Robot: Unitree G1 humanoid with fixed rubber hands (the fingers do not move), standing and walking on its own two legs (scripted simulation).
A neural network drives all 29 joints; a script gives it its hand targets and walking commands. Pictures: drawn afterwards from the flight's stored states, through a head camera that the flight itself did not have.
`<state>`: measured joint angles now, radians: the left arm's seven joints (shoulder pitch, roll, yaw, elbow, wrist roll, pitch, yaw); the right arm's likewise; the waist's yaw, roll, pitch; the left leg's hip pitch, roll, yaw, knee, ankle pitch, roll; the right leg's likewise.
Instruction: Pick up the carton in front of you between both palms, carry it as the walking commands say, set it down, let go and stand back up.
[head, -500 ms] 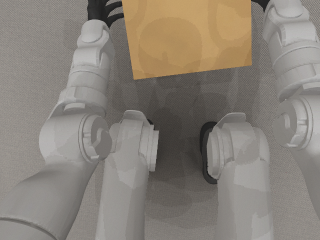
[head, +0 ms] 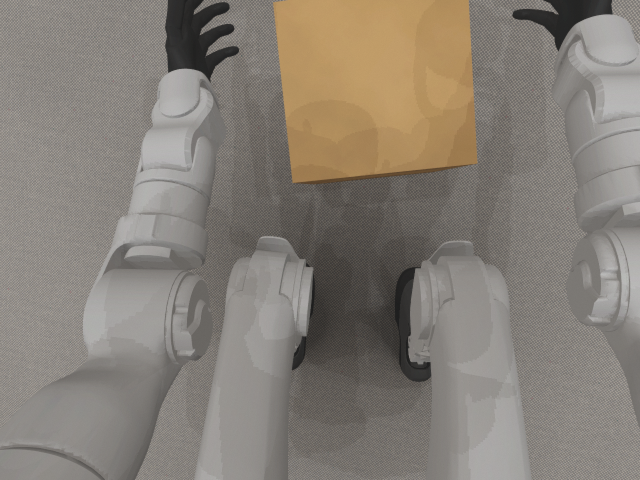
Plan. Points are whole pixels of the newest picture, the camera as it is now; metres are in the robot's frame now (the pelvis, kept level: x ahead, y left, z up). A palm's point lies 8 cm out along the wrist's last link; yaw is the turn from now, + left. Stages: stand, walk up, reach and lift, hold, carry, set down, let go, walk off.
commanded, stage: set down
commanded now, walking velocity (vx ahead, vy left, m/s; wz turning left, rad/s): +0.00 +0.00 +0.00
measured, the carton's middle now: (370, 106) +0.50 -0.02 -0.30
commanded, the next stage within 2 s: let go in 0.72 s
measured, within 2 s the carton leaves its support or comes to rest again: neither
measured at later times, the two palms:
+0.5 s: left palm out of the picture +0.51 +0.17 +0.03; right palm out of the picture +0.54 -0.22 +0.03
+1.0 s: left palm out of the picture +0.46 +0.18 +0.15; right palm out of the picture +0.47 -0.23 +0.14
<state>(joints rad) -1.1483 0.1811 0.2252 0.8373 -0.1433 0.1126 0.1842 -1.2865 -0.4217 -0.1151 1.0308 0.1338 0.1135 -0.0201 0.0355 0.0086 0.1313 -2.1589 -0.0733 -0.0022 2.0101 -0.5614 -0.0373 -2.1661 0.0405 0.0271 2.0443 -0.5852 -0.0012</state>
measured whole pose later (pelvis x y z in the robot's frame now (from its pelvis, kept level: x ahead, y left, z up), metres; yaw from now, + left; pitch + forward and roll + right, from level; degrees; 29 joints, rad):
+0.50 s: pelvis +0.02 -0.01 +0.13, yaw -1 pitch +47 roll +3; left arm -1.00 0.15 0.29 0.72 -0.08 0.16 0.13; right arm -1.15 -0.38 -0.20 0.92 0.04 0.16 0.04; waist 0.05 -0.01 -0.07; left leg -1.88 -0.05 -0.02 1.53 -0.46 -0.04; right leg -1.90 0.06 0.04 1.56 -0.47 -0.01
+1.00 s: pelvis +0.06 +0.00 +0.26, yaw -3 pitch +40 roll +1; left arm -0.61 0.13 0.25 0.63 0.08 0.10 0.00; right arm -0.73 -0.23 -0.26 0.74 -0.10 0.11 0.00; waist 0.03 0.00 -0.10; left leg -1.35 -0.03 -0.04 0.97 -0.32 -0.02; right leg -1.36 0.06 0.05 0.98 -0.32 -0.01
